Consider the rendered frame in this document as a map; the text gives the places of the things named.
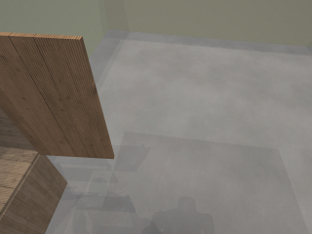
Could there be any cupboard door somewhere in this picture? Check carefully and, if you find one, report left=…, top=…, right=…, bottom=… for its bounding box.
left=0, top=32, right=115, bottom=159

